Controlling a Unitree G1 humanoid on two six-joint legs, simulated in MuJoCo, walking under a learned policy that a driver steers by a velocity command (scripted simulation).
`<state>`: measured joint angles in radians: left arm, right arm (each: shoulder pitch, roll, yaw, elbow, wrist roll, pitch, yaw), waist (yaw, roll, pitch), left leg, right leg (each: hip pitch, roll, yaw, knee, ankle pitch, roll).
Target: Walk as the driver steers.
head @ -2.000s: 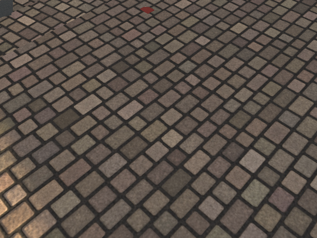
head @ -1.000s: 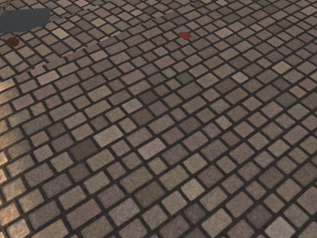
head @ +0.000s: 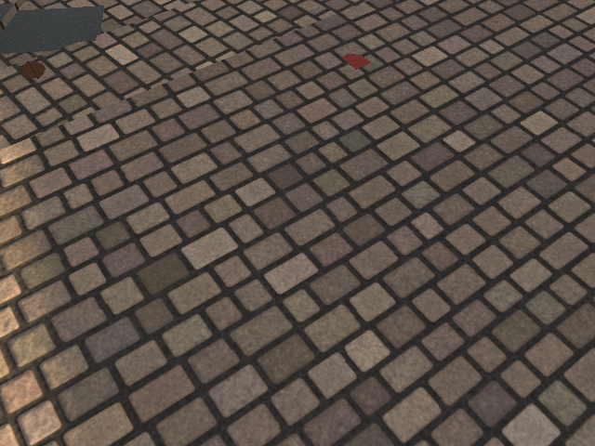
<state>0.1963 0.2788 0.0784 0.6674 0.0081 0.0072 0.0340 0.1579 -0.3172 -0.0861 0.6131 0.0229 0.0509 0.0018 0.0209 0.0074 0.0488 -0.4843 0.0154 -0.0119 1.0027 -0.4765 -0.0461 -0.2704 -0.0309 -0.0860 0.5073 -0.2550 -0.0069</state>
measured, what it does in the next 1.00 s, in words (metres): walks ahead: left foot, then right foot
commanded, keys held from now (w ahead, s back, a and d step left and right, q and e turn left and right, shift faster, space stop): q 0.22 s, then e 0.10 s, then w+e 0.68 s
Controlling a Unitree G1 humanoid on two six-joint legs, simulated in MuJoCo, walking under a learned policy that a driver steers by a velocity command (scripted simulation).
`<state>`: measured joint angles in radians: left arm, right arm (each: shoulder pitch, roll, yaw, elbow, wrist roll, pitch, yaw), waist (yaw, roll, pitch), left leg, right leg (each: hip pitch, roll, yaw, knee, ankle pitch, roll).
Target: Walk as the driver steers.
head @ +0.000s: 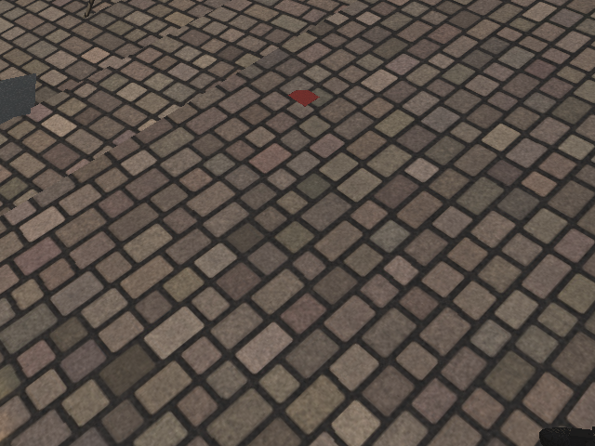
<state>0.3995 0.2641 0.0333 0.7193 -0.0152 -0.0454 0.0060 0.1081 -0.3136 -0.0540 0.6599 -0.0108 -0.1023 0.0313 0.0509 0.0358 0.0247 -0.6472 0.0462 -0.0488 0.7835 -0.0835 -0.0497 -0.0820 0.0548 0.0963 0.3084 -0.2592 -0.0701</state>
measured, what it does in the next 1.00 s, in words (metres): walks ahead, turning left: left foot, then right foot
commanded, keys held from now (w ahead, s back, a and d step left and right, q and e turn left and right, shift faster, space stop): w+e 0.10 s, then w+q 0.90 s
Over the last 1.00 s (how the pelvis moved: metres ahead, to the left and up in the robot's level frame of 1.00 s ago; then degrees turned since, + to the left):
0.18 -0.03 0.01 -9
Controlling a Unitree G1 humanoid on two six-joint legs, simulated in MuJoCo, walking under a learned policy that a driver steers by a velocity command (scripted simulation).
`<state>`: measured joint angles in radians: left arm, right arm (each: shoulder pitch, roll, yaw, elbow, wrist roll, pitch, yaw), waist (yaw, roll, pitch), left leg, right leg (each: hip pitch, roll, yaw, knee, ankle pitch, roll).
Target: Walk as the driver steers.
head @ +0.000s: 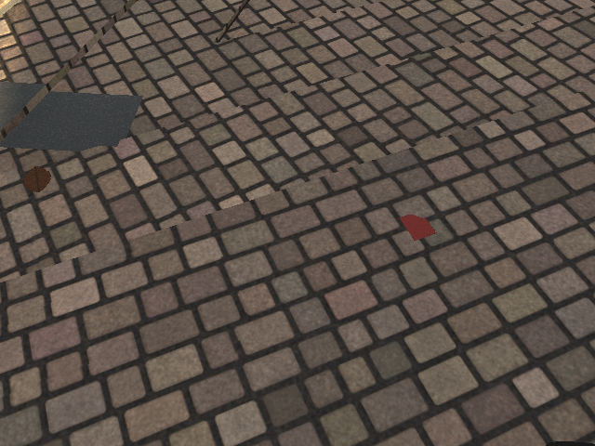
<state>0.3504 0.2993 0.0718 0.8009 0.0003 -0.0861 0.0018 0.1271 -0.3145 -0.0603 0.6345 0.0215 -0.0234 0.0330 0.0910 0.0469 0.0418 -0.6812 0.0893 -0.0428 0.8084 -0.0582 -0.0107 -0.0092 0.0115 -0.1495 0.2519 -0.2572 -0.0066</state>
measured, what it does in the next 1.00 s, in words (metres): walks ahead, turning right: left foot, then right foot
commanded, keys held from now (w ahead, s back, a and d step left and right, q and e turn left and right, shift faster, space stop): w+q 0.10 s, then w+e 0.80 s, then e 0.10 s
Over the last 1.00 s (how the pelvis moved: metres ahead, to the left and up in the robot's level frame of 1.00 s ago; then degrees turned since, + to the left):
0.54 0.00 -0.01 18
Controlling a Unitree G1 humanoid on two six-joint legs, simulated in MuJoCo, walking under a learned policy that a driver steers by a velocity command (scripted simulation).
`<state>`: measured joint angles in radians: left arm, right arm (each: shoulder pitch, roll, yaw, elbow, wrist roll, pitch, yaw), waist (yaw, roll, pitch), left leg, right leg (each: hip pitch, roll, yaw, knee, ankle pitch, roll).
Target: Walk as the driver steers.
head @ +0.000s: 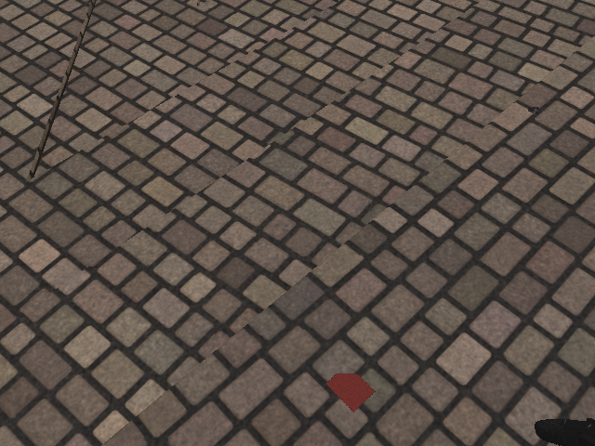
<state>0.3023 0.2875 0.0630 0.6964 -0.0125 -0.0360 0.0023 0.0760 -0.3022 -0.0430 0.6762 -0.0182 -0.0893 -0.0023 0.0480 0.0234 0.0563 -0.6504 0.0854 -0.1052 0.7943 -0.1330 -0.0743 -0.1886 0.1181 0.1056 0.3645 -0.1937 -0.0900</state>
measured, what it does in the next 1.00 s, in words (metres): walks ahead: left foot, then right foot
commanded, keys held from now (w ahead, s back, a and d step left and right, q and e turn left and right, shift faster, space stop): e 0.14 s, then no key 0.30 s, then w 0.10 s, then w+q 0.46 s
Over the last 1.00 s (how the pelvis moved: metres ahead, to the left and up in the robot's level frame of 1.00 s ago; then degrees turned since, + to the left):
0.56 0.01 0.00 -17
